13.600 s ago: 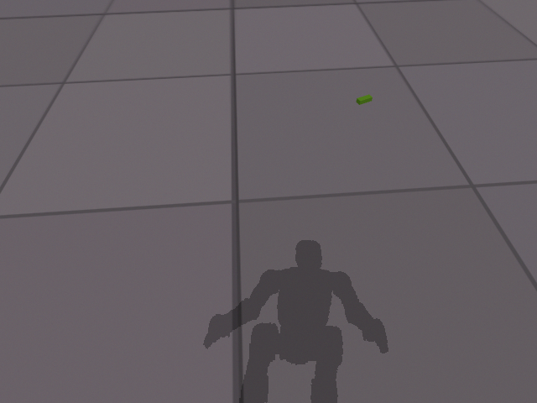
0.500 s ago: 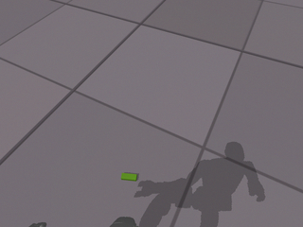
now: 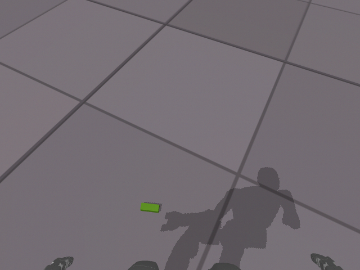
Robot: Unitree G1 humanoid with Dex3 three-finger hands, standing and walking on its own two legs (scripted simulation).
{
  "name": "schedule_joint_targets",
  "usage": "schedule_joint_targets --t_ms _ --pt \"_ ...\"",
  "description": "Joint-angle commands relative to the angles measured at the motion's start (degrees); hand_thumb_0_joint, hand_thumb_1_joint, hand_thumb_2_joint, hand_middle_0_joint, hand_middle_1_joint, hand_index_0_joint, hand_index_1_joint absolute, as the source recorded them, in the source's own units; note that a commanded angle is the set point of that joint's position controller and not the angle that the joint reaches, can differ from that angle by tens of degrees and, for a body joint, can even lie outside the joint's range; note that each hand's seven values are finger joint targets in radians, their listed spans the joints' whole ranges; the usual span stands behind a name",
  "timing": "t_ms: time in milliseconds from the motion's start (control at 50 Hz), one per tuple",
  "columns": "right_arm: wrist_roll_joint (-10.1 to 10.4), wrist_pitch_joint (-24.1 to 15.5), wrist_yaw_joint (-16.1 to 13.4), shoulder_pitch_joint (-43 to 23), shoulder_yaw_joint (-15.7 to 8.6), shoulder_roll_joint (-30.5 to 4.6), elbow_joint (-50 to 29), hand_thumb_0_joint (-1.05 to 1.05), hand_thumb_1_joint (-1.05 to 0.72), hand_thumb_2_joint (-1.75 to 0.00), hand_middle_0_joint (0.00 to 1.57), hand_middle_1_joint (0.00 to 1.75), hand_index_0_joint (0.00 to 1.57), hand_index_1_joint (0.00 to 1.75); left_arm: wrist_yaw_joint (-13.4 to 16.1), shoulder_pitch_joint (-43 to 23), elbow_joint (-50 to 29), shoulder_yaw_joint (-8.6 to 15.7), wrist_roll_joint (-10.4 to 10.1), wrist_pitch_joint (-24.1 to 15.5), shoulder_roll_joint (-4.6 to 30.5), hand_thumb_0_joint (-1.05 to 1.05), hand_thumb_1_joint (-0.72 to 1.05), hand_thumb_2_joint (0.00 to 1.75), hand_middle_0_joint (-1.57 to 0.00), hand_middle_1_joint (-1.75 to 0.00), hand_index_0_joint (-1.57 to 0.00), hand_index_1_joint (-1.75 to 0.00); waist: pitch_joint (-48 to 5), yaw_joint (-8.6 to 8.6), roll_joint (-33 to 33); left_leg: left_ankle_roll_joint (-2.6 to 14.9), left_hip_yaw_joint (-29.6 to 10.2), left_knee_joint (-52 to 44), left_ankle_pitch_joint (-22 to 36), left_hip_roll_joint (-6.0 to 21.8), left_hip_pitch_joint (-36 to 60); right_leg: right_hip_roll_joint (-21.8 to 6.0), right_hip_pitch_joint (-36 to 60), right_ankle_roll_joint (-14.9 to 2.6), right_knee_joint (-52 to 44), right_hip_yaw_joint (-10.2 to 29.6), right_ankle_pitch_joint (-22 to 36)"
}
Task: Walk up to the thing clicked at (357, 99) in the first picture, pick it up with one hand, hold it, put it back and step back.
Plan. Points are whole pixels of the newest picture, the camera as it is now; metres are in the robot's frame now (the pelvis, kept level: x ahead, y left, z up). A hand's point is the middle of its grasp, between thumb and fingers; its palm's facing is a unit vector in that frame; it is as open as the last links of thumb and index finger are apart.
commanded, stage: walk up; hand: left
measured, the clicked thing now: (150, 207) +0.43 +0.19 -0.75
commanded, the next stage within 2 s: stand in 1.42 s
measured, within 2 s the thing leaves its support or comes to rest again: neither
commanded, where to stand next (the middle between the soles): +0.04 -0.03 m, yaw -2 degrees
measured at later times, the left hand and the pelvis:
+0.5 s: hand out of the picture +0.09 +0.21 -0.13, palm faces -0.04 -0.94 -0.34, open 7.4 cm; pelvis -0.02 -0.04 +0.01, yaw -1 degrees
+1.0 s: hand out of the picture +0.05 +0.22 -0.14, palm faces -0.02 -0.95 -0.33, open 7.4 cm; pelvis -0.03 -0.03 +0.02, yaw -2 degrees
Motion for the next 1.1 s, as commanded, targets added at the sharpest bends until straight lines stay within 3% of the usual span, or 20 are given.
schedule_joint_targets --t_ms 0,80,120,140,160,180,200,220,240,280,300,320,340,400,440,520,680,760,900,1080 --pt "-0.5 -1.8 -1.3 0.4 -3.4 -15.9 -3.8 0.0 -0.9 -0.9 0.2 0.3 0.2 0.3 0.8 -1.6 -4.3 3.4 -0.7 -1.0 11.2 0.0 0.9 0.9 -0.2 -0.3 -0.2 -0.3 -9.5 -2.17 11.2 13.66 -15.3 -9.1 37.1 18.9 9.1 -0.8 -5.8 -1.24 8.0 5.9 -6.0" --pt "-0.5 -0.6 -0.6 -1.6 -2.8 -15.2 -4.9 0.0 -0.9 -0.9 0.2 0.3 0.2 0.3 0.2 1.0 -2.3 3.4 -0.3 -2.1 10.8 0.0 0.9 0.9 -0.2 -0.3 -0.2 -0.3 -10.3 -1.01 14.5 8.85 -7.8 -5.3 34.3 13.0 6.0 0.0 1.4 -0.7 -5.8 -1.2 2.9" --pt "-0.1 0.5 -0.2 -2.3 -2.7 -15.1 -5.2 0.0 -0.9 -0.9 0.2 0.3 0.2 0.3 0.5 2.6 -0.5 3.4 0.1 -2.7 10.4 0.0 0.9 0.9 -0.2 -0.3 -0.2 -0.3 -10.2 0.05 12.7 6.14 -5.0 -1.8 28.3 10.4 1.5 1.2 8.4 -0.86 -16.9 -3.7 16.3" --pt "0.5 0.8 0.1 -1.5 -2.3 -13.6 -5.3 0.0 -0.9 -0.9 0.2 0.3 0.2 0.3 0.8 2.2 -0.1 4.0 0.4 -3.3 12.5 0.0 0.9 0.9 -0.2 -0.3 -0.2 -0.3 -10.8 -0.12 9.2 4.0 -4.3 -0.3 22.4 8.7 -3.0 -1.1 13.6 -1.83 -17.1 -0.1 24.6" --pt "1.1 1.0 0.3 -2.0 -1.4 -11.0 -5.8 0.0 -0.9 -0.9 0.2 0.3 0.2 0.3 1.2 3.1 -0.1 4.3 0.6 -4.0 14.6 0.0 0.9 0.9 -0.2 -0.3 -0.2 -0.3 -12.2 0.32 3.0 1.61 -2.7 3.5 13.3 6.1 -6.2 -8.5 15.4 -4.23 -19.8 9.9 27.1" --pt "1.3 1.7 0.2 -1.8 -1.4 -10.0 -5.0 0.0 -0.9 -0.9 0.2 0.3 0.2 0.3 0.9 0.0 -0.4 4.3 0.1 -4.2 17.7 0.0 0.9 0.9 -0.2 -0.3 -0.2 -0.3 -11.4 -0.75 -3.1 0.13 -0.5 7.1 -4.6 1.7 -2.4 -17.1 5.5 -10.61 -23.5 18.7 24.2" --pt "0.9 2.3 0.2 -0.4 -1.9 -10.8 -3.2 0.0 -0.9 -0.9 0.2 0.3 0.2 0.3 0.8 -4.1 -1.6 3.8 0.4 -4.4 17.2 0.0 0.9 0.9 -0.2 -0.3 -0.2 -0.3 -8.7 -1.98 -4.8 -0.18 -1.6 11.2 -11.8 1.8 2.1 -18.9 -1.4 -13.23 -24.1 21.3 21.1" --pt "0.9 2.1 0.5 0.4 -1.6 -10.8 -2.5 0.0 -0.9 -0.9 0.2 0.3 0.2 0.3 0.6 -5.4 -2.0 3.3 0.5 -4.5 15.6 0.0 0.9 0.9 -0.2 -0.3 -0.2 -0.3 -7.9 -2.6 -4.1 0.22 -3.0 9.0 -12.9 1.8 1.2 -17.2 -0.8 -12.19 -22.9 18.6 22.8" --pt "1.1 1.7 0.6 1.0 -1.6 -11.0 -1.8 0.0 -0.9 -0.9 0.2 0.3 0.2 0.3 0.8 -7.3 -1.8 3.1 0.4 -4.4 15.0 0.0 0.9 0.9 -0.2 -0.3 -0.2 -0.3 -7.3 -3.32 -5.0 0.54 -2.8 5.7 -10.7 2.2 0.7 -15.0 0.1 -10.54 -21.2 14.8 25.2" --pt "0.9 0.6 0.7 3.7 -1.5 -11.0 0.4 0.0 -0.9 -0.9 0.2 0.3 0.2 0.3 0.8 -8.2 -1.2 2.5 -0.1 -3.9 13.1 0.0 0.9 0.9 -0.2 -0.3 -0.2 -0.3 -8.7 -4.37 -5.7 1.01 -4.2 -8.6 8.2 4.8 6.2 -10.4 0.7 -5.01 -16.3 8.1 30.5" --pt "0.1 0.2 0.7 2.7 -1.7 -12.5 0.2 0.0 -0.9 -0.9 0.2 0.3 0.2 0.3 0.7 -7.1 -1.1 2.2 -0.6 -3.8 11.7 0.0 0.9 0.9 -0.2 -0.3 -0.2 -0.3 -10.2 -2.97 -2.8 2.76 -8.2 -12.0 14.9 7.4 6.6 -7.2 2.7 -2.45 -13.5 5.9 30.5" --pt "-0.3 -0.2 0.7 -0.2 -1.6 -13.7 -0.5 0.0 -0.9 -0.9 0.2 0.3 0.2 0.3 0.5 -5.3 -0.4 2.0 -0.9 -3.5 10.7 0.0 0.9 0.9 -0.2 -0.3 -0.2 -0.3 -10.4 -0.89 -0.6 4.54 -12.0 -14.1 15.0 10.8 4.2 -4.2 4.3 -1.1 -13.5 3.8 24.5" --pt "0.2 -0.2 1.0 -2.5 -1.6 -14.7 -0.1 0.0 -0.9 -0.9 0.2 0.3 0.2 0.3 0.5 -4.6 1.2 2.2 -0.9 -3.3 11.1 0.0 0.9 0.9 -0.2 -0.3 -0.2 -0.3 -9.4 0.14 1.4 5.44 -11.8 -13.1 11.4 11.1 0.4 -3.9 7.8 -1.12 -15.6 3.7 16.9" --pt "0.3 0.0 1.2 -3.1 -0.6 -12.2 1.6 0.0 -0.9 -0.9 0.2 0.3 0.2 0.3 0.3 -7.1 2.6 2.3 -0.7 -3.8 12.0 0.0 0.9 0.9 -0.2 -0.3 -0.2 -0.3 -8.3 -1.12 2.1 1.63 -5.6 -14.4 7.7 6.3 2.5 -6.9 7.8 -2.31 -21.1 6.7 19.5" --pt "0.3 0.1 1.3 -2.1 -0.4 -12.0 2.9 0.0 -0.9 -0.9 0.2 0.3 0.2 0.3 0.3 -7.3 3.5 2.1 -0.7 -4.1 12.2 0.0 0.9 0.9 -0.2 -0.3 -0.2 -0.3 -9.2 -1.41 1.9 1.34 -4.8 -14.6 9.2 5.9 4.4 -7.4 8.1 -2.25 -22.8 6.9 21.9" --pt "0.4 0.2 1.4 -2.4 -0.2 -11.5 4.5 0.0 -0.9 -0.9 0.2 0.3 0.2 0.3 0.3 -8.3 5.3 2.0 -0.5 -4.0 11.6 0.0 0.9 0.9 -0.2 -0.3 -0.2 -0.3 -8.6 -1.27 0.3 1.12 -4.9 -16.7 7.4 6.4 5.6 -7.0 7.7 -1.46 -25.9 6.2 18.5" --pt "0.3 0.1 1.3 -2.4 -0.1 -11.1 6.4 0.0 -0.9 -0.9 0.2 0.3 0.2 0.3 0.3 -8.7 7.8 2.2 -0.4 -4.1 10.8 0.0 0.9 0.9 -0.2 -0.3 -0.2 -0.3 -10.1 -1.35 1.0 0.98 -4.6 -18.2 9.7 7.2 6.7 -6.8 9.3 -0.93 -26.7 5.1 21.4" --pt "0.1 0.1 1.4 -3.4 0.0 -11.1 6.6 0.0 -0.9 -0.9 0.2 0.3 0.2 0.3 0.2 -8.1 8.5 2.0 -0.4 -3.9 10.6 0.0 0.9 0.9 -0.2 -0.3 -0.2 -0.3 -8.2 -0.96 2.6 1.0 -4.8 -19.2 7.0 7.3 6.3 -6.5 7.1 -0.68 -27.6 5.3 18.2" --pt "0.1 0.1 1.4 -3.4 -0.2 -11.5 7.3 0.0 -0.9 -0.9 0.2 0.3 0.2 0.3 0.1 -7.7 9.4 1.7 -0.2 -3.9 10.6 0.0 0.9 0.9 -0.2 -0.3 -0.2 -0.3 -8.4 -1.27 3.4 1.14 -5.2 -20.2 6.1 7.6 5.3 -6.3 7.9 -0.5 -27.3 5.1 19.4" --pt "0.3 0.3 1.4 -3.8 -0.3 -11.4 7.2 0.0 -0.9 -0.9 0.2 0.3 0.2 0.3 0.4 -6.3 9.9 1.4 -0.3 -4.0 10.7 0.0 0.9 0.9 -0.2 -0.3 -0.2 -0.3 -9.7 -1.14 2.9 1.18 -4.9 -19.5 9.9 7.6 7.3 -6.4 8.3 -0.18 -26.8 4.8 22.9"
